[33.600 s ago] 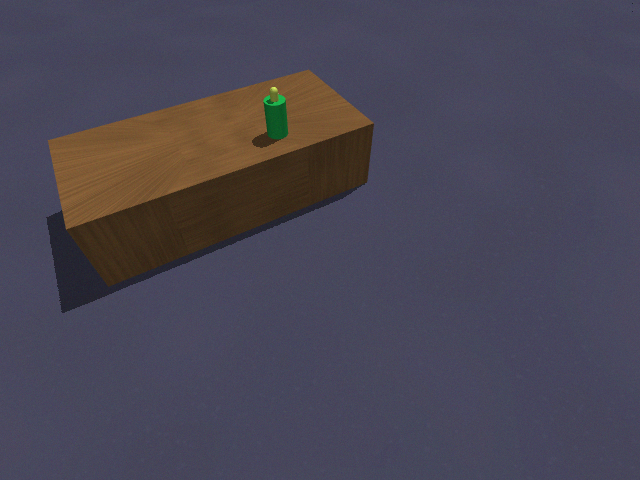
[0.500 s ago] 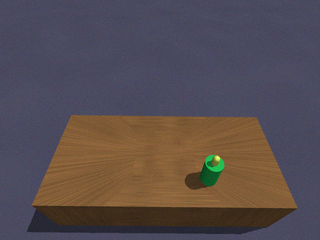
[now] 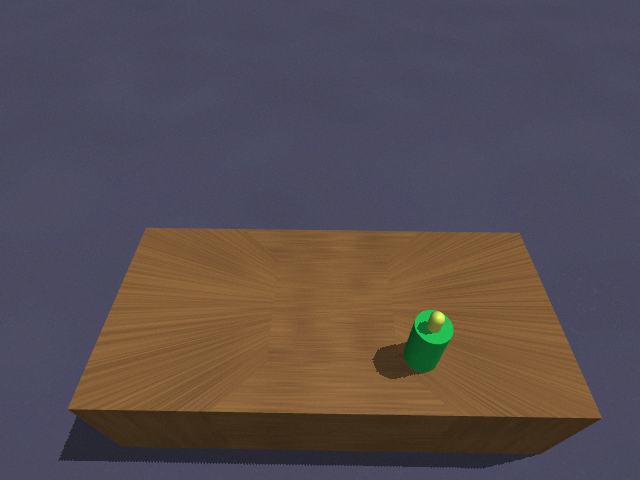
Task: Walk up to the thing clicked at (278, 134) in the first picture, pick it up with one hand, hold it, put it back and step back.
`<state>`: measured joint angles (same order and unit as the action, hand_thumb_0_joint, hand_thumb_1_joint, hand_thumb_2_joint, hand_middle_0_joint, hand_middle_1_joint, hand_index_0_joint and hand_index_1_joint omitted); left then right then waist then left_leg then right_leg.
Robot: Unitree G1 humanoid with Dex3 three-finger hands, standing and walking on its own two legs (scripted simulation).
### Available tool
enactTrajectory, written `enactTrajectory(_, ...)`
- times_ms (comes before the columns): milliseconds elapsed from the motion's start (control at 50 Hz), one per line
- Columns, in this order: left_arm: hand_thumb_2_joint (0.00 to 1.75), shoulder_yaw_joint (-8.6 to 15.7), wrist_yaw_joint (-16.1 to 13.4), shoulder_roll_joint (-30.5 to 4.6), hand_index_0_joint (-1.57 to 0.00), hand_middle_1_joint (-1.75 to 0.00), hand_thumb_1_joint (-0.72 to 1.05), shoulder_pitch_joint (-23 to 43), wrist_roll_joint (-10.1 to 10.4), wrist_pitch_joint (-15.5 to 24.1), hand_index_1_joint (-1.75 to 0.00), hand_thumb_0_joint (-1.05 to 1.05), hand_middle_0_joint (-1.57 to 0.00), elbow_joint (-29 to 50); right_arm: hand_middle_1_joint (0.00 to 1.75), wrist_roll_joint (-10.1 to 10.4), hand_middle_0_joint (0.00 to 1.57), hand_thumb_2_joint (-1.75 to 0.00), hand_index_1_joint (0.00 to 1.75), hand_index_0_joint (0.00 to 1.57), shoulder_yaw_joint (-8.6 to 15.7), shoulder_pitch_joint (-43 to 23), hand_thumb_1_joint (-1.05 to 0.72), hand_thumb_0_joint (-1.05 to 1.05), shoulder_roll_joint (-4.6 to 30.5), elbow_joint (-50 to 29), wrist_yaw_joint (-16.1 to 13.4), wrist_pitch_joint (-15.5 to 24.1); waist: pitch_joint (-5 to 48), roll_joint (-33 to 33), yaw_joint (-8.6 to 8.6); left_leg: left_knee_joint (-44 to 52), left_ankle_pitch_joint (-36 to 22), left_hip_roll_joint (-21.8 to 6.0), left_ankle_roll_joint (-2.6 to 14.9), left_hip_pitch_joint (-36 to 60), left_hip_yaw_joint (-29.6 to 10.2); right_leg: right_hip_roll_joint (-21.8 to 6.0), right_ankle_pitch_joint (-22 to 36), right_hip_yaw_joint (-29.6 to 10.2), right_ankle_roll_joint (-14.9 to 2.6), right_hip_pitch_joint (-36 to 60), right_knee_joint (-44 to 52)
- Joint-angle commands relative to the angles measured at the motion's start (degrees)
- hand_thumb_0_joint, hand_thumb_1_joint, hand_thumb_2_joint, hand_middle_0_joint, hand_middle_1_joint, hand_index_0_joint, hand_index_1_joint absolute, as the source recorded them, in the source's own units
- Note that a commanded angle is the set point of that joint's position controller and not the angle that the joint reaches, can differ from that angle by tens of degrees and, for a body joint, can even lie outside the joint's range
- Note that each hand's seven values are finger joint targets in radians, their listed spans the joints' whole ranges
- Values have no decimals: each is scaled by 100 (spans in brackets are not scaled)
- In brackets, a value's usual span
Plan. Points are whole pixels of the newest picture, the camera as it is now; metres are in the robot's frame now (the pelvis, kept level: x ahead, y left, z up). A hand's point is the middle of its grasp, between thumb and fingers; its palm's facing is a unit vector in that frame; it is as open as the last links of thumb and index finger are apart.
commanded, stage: stand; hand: right
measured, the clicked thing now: (429, 337) +0.48 -0.25 -0.35
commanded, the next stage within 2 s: step back in 0.88 s
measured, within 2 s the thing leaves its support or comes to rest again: neither
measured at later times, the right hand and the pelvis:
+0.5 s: hand out of the picture +0.08 -0.25 -0.16, palm faces -0.04 +0.94 -0.35, open 7.4 cm; pelvis +0.01 +0.00 +0.00, yaw +0 degrees
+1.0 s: hand out of the picture +0.07 -0.26 -0.16, palm faces -0.02 +0.94 -0.35, open 7.4 cm; pelvis -0.01 +0.00 -0.01, yaw +0 degrees
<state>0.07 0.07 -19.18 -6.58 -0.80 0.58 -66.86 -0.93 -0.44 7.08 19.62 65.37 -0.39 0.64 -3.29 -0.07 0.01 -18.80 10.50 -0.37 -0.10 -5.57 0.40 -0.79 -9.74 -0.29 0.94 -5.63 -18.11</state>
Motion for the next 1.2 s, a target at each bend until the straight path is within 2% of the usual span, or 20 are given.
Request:
enactTrajectory(0,90,186,-67,-1183,-20,-30,90,201,5,105,-30,0,-20,332,30,25,20,-90,30,20,232,-204,-90,0,1223,-322,-63,113,360,42,10,324,-606,-712,112,-42,-529,-674,680,-501,-165,39,275)
enactTrajectory(60,90,206,-68,-1213,-20,-30,90,236,12,105,-30,0,-20,364,30,21,20,-90,30,20,224,-139,-90,0,1205,-317,-63,120,416,3,22,331,-815,-716,112,-55,-512,-695,919,-514,-195,171,237)
enactTrajectory(180,90,210,-68,-1239,-20,-30,90,255,23,105,-30,0,-20,369,30,26,20,-90,30,20,227,-165,-90,0,1217,-326,-60,116,321,52,23,379,-647,-713,89,-85,-549,-676,628,-503,-173,100,294)
enactTrajectory(260,90,209,-67,-1201,-20,-30,90,216,-2,99,-30,0,-20,379,30,25,20,-90,30,20,230,-204,-90,0,1220,-347,-65,115,318,26,3,390,-559,-702,103,-119,-544,-679,642,-483,-180,98,297)
enactTrajectory(440,90,212,-66,-1216,-20,-30,90,194,18,119,-30,0,-20,402,30,37,20,-90,30,20,237,-210,-90,0,1241,-361,-56,128,488,-20,0,290,-1004,-731,125,39,-528,-711,1084,-467,-193,241,258)
enactTrajectory(660,90,219,-67,-1244,-20,-30,90,228,14,111,-30,0,-20,429,30,31,20,-90,30,20,243,-237,-90,0,1231,-385,-55,124,427,-23,6,324,-931,-733,109,35,-541,-698,894,-442,-192,168,265)
enactTrajectory(840,90,221,-52,-1232,-20,-30,90,166,18,94,-30,0,-20,415,30,36,20,-90,30,20,246,-198,-90,0,1240,-347,-41,119,247,-12,-13,468,-448,-694,108,-76,-594,-664,467,-460,-195,9,361)
enactTrajectory(860,90,463,-70,-1628,-20,-30,90,283,106,45,-30,0,-20,691,30,45,20,-90,30,20,403,-366,-90,0,1548,-465,-6,16,-267,76,-30,-107,-1440,-637,297,-391,-655,-540,1461,-505,-206,-456,-230)
enactTrajectory(900,90,461,-108,-1486,-20,-30,90,166,126,-1,-30,0,-20,801,30,101,20,-90,30,20,437,-223,-90,0,1475,-587,1,-37,156,-43,-8,-313,-2060,-752,426,-195,-571,-428,1556,-330,-267,-394,-610)
enactTrajectory(920,90,459,-112,-1459,-20,-30,90,135,125,-5,-30,0,-20,879,30,125,20,-90,30,20,475,-207,-90,0,1550,-679,8,-61,386,-131,23,-388,-2325,-828,548,-150,-611,-362,1587,-292,-272,-319,-877)
enactTrajectory(940,90,454,-114,-1420,-20,-30,90,174,117,-32,-30,0,-20,965,30,121,20,-90,30,20,520,-224,-90,0,1577,-767,11,-89,500,-210,56,-415,-2393,-900,661,-226,-663,-265,1467,-217,-290,-335,-1104)
enactTrajectory(980,90,445,-107,-1315,-20,-30,90,153,93,-103,-30,0,-20,1095,30,122,20,-90,30,20,599,-262,-90,0,1657,-914,16,-149,593,-451,64,-340,-1913,-1055,852,-495,-829,-110,816,-100,-295,-340,-1474)
enactTrajectory(1040,90,484,-87,-1317,-20,-30,90,-332,25,-180,-30,0,-20,1127,30,94,20,-90,30,20,672,-594,-90,0,1709,-1229,8,-229,734,-913,-119,-544,-1528,-1361,1157,-908,-1085,25,-436,-67,-336,-293,-2200)
enactTrajectory(1060,90,511,-86,-1329,-20,-30,90,-460,5,-186,-30,0,-20,1150,30,86,20,-90,30,20,676,-663,-90,0,1691,-1338,7,-250,811,-854,-180,-764,-1430,-1348,1175,-1054,-1025,10,-536,-78,-362,-210,-2155)
enactTrajectory(1080,90,531,-76,-1350,-20,-30,90,-596,-2,-193,-30,0,-20,1115,30,93,20,-90,30,20,678,-779,-90,0,1605,-1412,17,-281,846,-795,-265,-1051,-1042,-1184,1083,-1215,-928,-98,-354,-202,-444,-180,-2017)
enactTrajectory(1100,90,580,-65,-1488,-20,-30,90,-653,-26,-173,-30,0,-20,1161,30,115,20,-90,30,20,668,-784,-90,0,1507,-1505,32,-317,801,-335,-301,-1713,-519,-712,848,-1342,-685,-477,189,-654,-635,-269,-1445)
enactTrajectory(1120,90,660,-62,-1800,-20,-30,90,-513,-53,-125,-30,0,-20,1288,30,162,20,-90,30,20,604,-721,-90,0,1256,-1548,34,-350,582,609,-332,-2787,467,226,346,-1564,-342,-1319,1107,-1725,-994,-510,-240)
enactTrajectory(1140,90,739,-80,-2170,-20,-30,90,-166,-98,-92,-30,0,-20,1485,30,123,20,-90,30,20,572,-532,-90,0,1127,-1554,-11,-411,412,1288,-273,-4020,2376,811,212,-1807,-446,-2097,1599,-2662,-1533,-853,181)
enactTrajectory(1160,90,755,-106,-2228,-20,-30,90,31,-151,-62,-30,0,-20,1669,30,63,20,-90,30,20,612,-260,-90,0,1242,-1481,-38,-463,333,1133,-199,-4804,2645,663,193,-1739,-872,-2305,1621,-2939,-1794,-1255,110)
enactTrajectory(1180,90,757,-130,-2153,-20,-30,90,223,-165,-72,-30,0,-20,1777,30,75,20,-90,30,20,651,-62,-90,0,1369,-1426,-28,-463,249,1029,-76,-5131,2449,530,191,-1677,-971,-2232,1606,-2722,-1820,-1501,20)
